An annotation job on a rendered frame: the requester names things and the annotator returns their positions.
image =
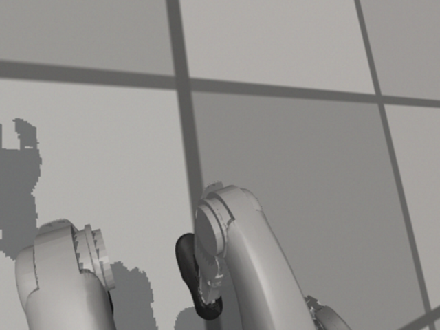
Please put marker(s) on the right robot hand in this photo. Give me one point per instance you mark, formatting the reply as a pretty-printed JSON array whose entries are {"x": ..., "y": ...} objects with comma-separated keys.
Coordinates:
[{"x": 325, "y": 317}]

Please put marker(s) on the right robot foot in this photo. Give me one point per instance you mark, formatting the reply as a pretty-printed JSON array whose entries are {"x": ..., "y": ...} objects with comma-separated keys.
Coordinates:
[{"x": 189, "y": 269}]

